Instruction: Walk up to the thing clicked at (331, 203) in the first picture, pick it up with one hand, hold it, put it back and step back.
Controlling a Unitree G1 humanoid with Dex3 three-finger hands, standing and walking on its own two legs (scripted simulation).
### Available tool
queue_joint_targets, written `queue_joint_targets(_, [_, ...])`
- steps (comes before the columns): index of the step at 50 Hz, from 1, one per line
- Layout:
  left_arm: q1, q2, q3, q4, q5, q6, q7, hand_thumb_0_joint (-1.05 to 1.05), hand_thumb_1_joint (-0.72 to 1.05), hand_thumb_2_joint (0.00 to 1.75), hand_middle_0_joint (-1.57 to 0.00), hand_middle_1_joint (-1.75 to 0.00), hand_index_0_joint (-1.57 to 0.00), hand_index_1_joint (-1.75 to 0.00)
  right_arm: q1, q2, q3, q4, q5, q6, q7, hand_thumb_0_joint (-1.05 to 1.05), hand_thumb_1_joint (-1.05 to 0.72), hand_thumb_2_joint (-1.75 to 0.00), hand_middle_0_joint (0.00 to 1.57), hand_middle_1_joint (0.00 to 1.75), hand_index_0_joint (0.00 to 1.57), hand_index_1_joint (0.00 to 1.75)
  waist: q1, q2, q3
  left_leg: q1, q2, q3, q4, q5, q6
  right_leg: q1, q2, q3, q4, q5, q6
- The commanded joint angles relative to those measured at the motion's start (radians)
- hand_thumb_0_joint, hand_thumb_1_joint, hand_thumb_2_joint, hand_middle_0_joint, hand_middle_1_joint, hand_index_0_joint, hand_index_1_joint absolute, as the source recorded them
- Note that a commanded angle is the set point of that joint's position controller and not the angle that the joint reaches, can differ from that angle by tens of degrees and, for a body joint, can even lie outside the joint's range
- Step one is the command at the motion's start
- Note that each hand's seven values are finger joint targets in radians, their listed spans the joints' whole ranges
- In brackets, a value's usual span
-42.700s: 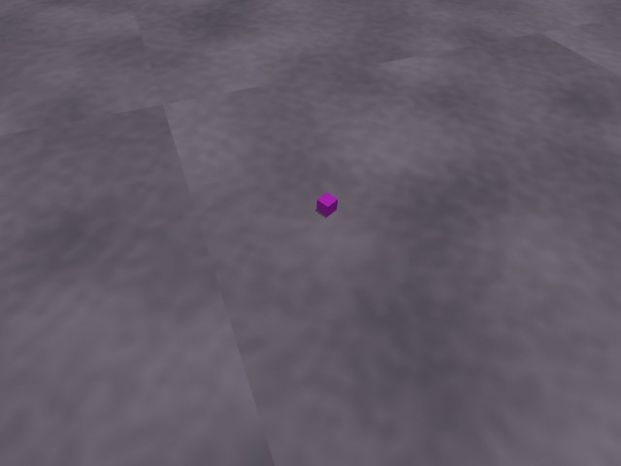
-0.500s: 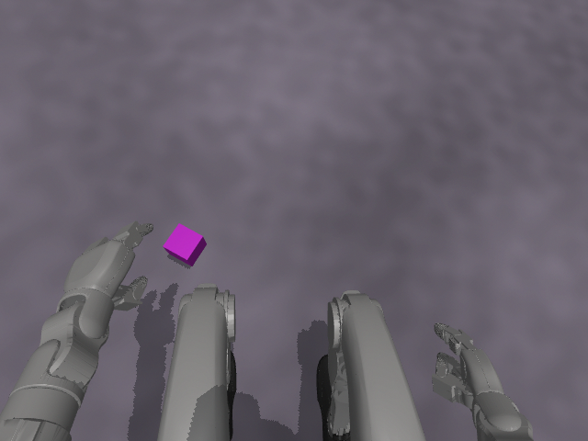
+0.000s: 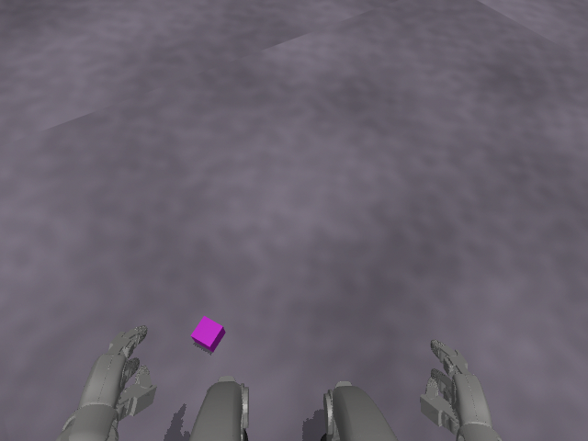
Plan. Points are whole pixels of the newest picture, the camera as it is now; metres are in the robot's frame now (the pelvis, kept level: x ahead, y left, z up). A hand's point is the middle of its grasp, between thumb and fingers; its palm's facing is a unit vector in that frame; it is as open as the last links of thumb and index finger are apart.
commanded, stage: home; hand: left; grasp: from above
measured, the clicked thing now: (208, 334) +0.42 +0.21 -0.62
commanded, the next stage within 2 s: none
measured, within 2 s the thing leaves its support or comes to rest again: neither
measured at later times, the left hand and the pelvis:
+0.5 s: hand (126, 393) +0.19 +0.19 +0.01, palm faces +0.08 -0.98 -0.19, open 7.4 cm; pelvis +0.04 +0.01 +0.07, yaw +2 degrees
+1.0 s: hand (127, 393) +0.19 +0.19 +0.02, palm faces +0.07 -0.98 -0.20, open 7.4 cm; pelvis +0.03 +0.01 +0.07, yaw +1 degrees
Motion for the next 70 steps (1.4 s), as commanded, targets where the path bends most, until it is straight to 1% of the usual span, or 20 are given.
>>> queue_joint_targets(1, [0.051, 0.079, 0.084, -0.246, -0.066, 0.022, 0.015, 0.0, 0.9, 0.9, -0.2, -0.3, -0.2, -0.3, 0.023, -0.128, -0.045, -0.15, -0.005, -0.069, -0.048, 0.0, -0.9, -0.9, 0.2, 0.3, 0.2, 0.3, -0.005, 0.013, -0.21, 0.394, -0.039, 0.017, -0.302, 0.266, 0.033, 0.301, 0.023, 0.012, -0.344, 0.308, -0.017])
queue_joint_targets(6, [0.131, 0.045, 0.097, -0.314, -0.111, 0.083, 0.012, 0.0, 0.9, 0.9, -0.2, -0.3, -0.2, -0.3, 0.04, -0.122, -0.035, -0.167, -0.016, -0.091, -0.079, 0.0, -0.9, -0.9, 0.2, 0.3, 0.2, 0.3, 0.0, 0.037, -0.123, 0.505, -0.033, 0.013, -0.412, 0.322, 0.023, 0.383, 0.03, -0.012, -0.428, 0.348, -0.017])
queue_joint_targets(9, [0.16, 0.03, 0.092, -0.311, -0.117, 0.099, 0.001, 0.0, 0.9, 0.9, -0.2, -0.3, -0.2, -0.3, 0.042, -0.115, -0.028, -0.175, -0.022, -0.106, -0.092, 0.0, -0.9, -0.9, 0.2, 0.3, 0.2, 0.3, 0.004, 0.017, -0.053, 0.51, -0.035, 0.007, -0.445, 0.317, 0.026, 0.398, 0.029, -0.02, -0.465, 0.344, -0.016])
queue_joint_targets(13, [0.164, 0.03, 0.089, -0.338, -0.12, 0.103, -0.021, 0.0, 0.9, 0.9, -0.2, -0.3, -0.2, -0.3, 0.036, -0.128, -0.035, -0.192, -0.03, -0.122, -0.093, 0.0, -0.9, -0.9, 0.2, 0.3, 0.2, 0.3, 0.006, 0.016, -0.03, 0.543, -0.034, 0.011, -0.483, 0.304, 0.027, 0.415, 0.029, -0.032, -0.489, 0.321, -0.015])
queue_joint_targets(16, [0.166, 0.031, 0.083, -0.325, -0.115, 0.1, -0.035, 0.0, 0.9, 0.9, -0.2, -0.3, -0.2, -0.3, 0.035, -0.136, -0.041, -0.196, -0.036, -0.133, -0.091, 0.0, -0.9, -0.9, 0.2, 0.3, 0.2, 0.3, 0.002, -0.012, -0.018, 0.553, -0.037, 0.019, -0.483, 0.324, 0.029, 0.424, 0.028, -0.034, -0.496, 0.338, -0.009])
queue_joint_targets(23, [0.13, 0.043, 0.093, -0.329, -0.104, 0.073, -0.048, 0.0, 0.9, 0.9, -0.2, -0.3, -0.2, -0.3, 0.033, -0.141, -0.047, -0.188, -0.045, -0.148, -0.086, 0.0, -0.9, -0.9, 0.2, 0.3, 0.2, 0.3, 0.005, 0.015, -0.046, 0.588, -0.038, 0.022, -0.475, 0.361, 0.024, 0.437, 0.022, -0.026, -0.48, 0.371, -0.011])
queue_joint_targets(27, [0.112, 0.048, 0.094, -0.337, -0.1, 0.064, -0.044, 0.0, 0.9, 0.9, -0.2, -0.3, -0.2, -0.3, 0.017, -0.139, -0.042, -0.189, -0.046, -0.147, -0.084, 0.0, -0.9, -0.9, 0.2, 0.3, 0.2, 0.3, 0.014, 0.007, -0.021, 0.576, -0.039, 0.023, -0.485, 0.311, 0.027, 0.442, 0.02, -0.023, -0.495, 0.331, -0.01])
queue_joint_targets(30, [0.125, 0.044, 0.09, -0.34, -0.099, 0.061, -0.043, 0.0, 0.9, 0.9, -0.2, -0.3, -0.2, -0.3, 0.021, -0.139, -0.042, -0.183, -0.049, -0.148, -0.083, 0.0, -0.9, -0.9, 0.2, 0.3, 0.2, 0.3, 0.012, 0.029, -0.052, 0.589, -0.039, 0.02, -0.485, 0.325, 0.024, 0.444, 0.021, -0.022, -0.487, 0.342, -0.011])
queue_joint_targets(31, [0.142, 0.043, 0.089, -0.323, -0.098, 0.064, -0.044, 0.0, 0.9, 0.9, -0.2, -0.3, -0.2, -0.3, 0.017, -0.139, -0.041, -0.181, -0.049, -0.148, -0.084, 0.0, -0.9, -0.9, 0.2, 0.3, 0.2, 0.3, 0.017, 0.023, -0.034, 0.588, -0.036, 0.019, -0.489, 0.322, 0.023, 0.441, 0.023, -0.027, -0.484, 0.336, -0.011])
queue_joint_targets(33, [0.139, 0.042, 0.088, -0.322, -0.099, 0.065, -0.042, 0.0, 0.9, 0.9, -0.2, -0.3, -0.2, -0.3, 0.018, -0.138, -0.041, -0.181, -0.049, -0.147, -0.084, 0.0, -0.9, -0.9, 0.2, 0.3, 0.2, 0.3, 0.013, 0.014, -0.049, 0.59, -0.037, 0.019, -0.482, 0.335, 0.024, 0.447, 0.022, -0.023, -0.486, 0.349, -0.011])
queue_joint_targets(42, [0.142, 0.044, 0.089, -0.315, -0.106, 0.068, -0.042, 0.0, 0.9, 0.9, -0.2, -0.3, -0.2, -0.3, 0.011, -0.143, -0.04, -0.183, -0.046, -0.146, -0.084, 0.0, -0.9, -0.9, 0.2, 0.3, 0.2, 0.3, 0.023, 0.002, -0.023, 0.569, -0.033, 0.016, -0.495, 0.286, 0.025, 0.432, 0.024, -0.026, -0.49, 0.3, -0.011])
queue_joint_targets(46, [0.135, 0.047, 0.09, -0.321, -0.106, 0.065, -0.042, 0.0, 0.9, 0.9, -0.2, -0.3, -0.2, -0.3, 0.018, -0.141, -0.04, -0.181, -0.045, -0.144, -0.086, 0.0, -0.9, -0.9, 0.2, 0.3, 0.2, 0.3, 0.019, -0.004, -0.047, 0.573, -0.036, 0.024, -0.479, 0.311, 0.028, 0.444, 0.02, -0.018, -0.491, 0.33, -0.008])
queue_joint_targets(49, [0.136, 0.043, 0.082, -0.315, -0.103, 0.067, -0.042, 0.0, 0.9, 0.9, -0.2, -0.3, -0.2, -0.3, 0.009, -0.141, -0.039, -0.183, -0.045, -0.143, -0.085, 0.0, -0.9, -0.9, 0.2, 0.3, 0.2, 0.3, 0.021, 0.0, -0.016, 0.562, -0.034, 0.025, -0.491, 0.268, 0.025, 0.426, 0.022, -0.022, -0.495, 0.288, -0.01])
queue_joint_targets(50, [0.128, 0.049, 0.095, -0.324, -0.102, 0.066, -0.04, 0.0, 0.9, 0.9, -0.2, -0.3, -0.2, -0.3, 0.012, -0.139, -0.04, -0.184, -0.046, -0.144, -0.086, 0.0, -0.9, -0.9, 0.2, 0.3, 0.2, 0.3, 0.021, 0.003, -0.027, 0.56, -0.035, 0.026, -0.488, 0.263, 0.026, 0.432, 0.02, -0.019, -0.496, 0.285, -0.01])
queue_joint_targets(51, [0.133, 0.048, 0.091, -0.319, -0.102, 0.065, -0.041, 0.0, 0.9, 0.9, -0.2, -0.3, -0.2, -0.3, 0.01, -0.139, -0.04, -0.182, -0.046, -0.144, -0.086, 0.0, -0.9, -0.9, 0.2, 0.3, 0.2, 0.3, 0.022, 0.003, -0.021, 0.559, -0.034, 0.024, -0.491, 0.259, 0.025, 0.426, 0.021, -0.021, -0.496, 0.279, -0.011])
queue_joint_targets(54, [0.131, 0.048, 0.089, -0.331, -0.105, 0.068, -0.042, 0.0, 0.9, 0.9, -0.2, -0.3, -0.2, -0.3, 0.013, -0.141, -0.042, -0.184, -0.044, -0.145, -0.086, 0.0, -0.9, -0.9, 0.2, 0.3, 0.2, 0.3, 0.019, 0.0, -0.027, 0.569, -0.033, 0.026, -0.482, 0.291, 0.026, 0.431, 0.02, -0.017, -0.494, 0.308, -0.008])
queue_joint_targets(58, [0.124, 0.049, 0.088, -0.325, -0.105, 0.067, -0.044, 0.0, 0.9, 0.9, -0.2, -0.3, -0.2, -0.3, 0.01, -0.143, -0.041, -0.184, -0.044, -0.145, -0.084, 0.0, -0.9, -0.9, 0.2, 0.3, 0.2, 0.3, 0.019, 0.011, -0.022, 0.565, -0.03, 0.016, -0.496, 0.258, 0.025, 0.425, 0.022, -0.022, -0.489, 0.278, -0.011])
queue_joint_targets(63, [0.139, 0.044, 0.087, -0.316, -0.106, 0.071, -0.043, 0.0, 0.9, 0.9, -0.2, -0.3, -0.2, -0.3, 0.012, -0.141, -0.041, -0.187, -0.044, -0.143, -0.086, 0.0, -0.9, -0.9, 0.2, 0.3, 0.2, 0.3, 0.018, -0.023, -0.032, 0.563, -0.033, 0.027, -0.475, 0.294, 0.029, 0.437, 0.018, -0.016, -0.495, 0.315, -0.006])
queue_joint_targets(64, [0.137, 0.046, 0.082, -0.319, -0.107, 0.073, -0.046, 0.0, 0.9, 0.9, -0.2, -0.3, -0.2, -0.3, 0.012, -0.142, -0.039, -0.184, -0.044, -0.143, -0.085, 0.0, -0.9, -0.9, 0.2, 0.3, 0.2, 0.3, 0.018, -0.004, -0.028, 0.567, -0.034, 0.026, -0.477, 0.294, 0.028, 0.432, 0.018, -0.015, -0.495, 0.313, -0.008])
queue_joint_targets(70, [0.123, 0.05, 0.087, -0.326, -0.106, 0.071, -0.042, 0.0, 0.9, 0.9, -0.2, -0.3, -0.2, -0.3, 0.007, -0.141, -0.041, -0.188, -0.043, -0.144, -0.085, 0.0, -0.9, -0.9, 0.2, 0.3, 0.2, 0.3, 0.017, -0.011, -0.012, 0.553, -0.034, 0.03, -0.48, 0.263, 0.027, 0.424, 0.017, -0.014, -0.501, 0.284, -0.007])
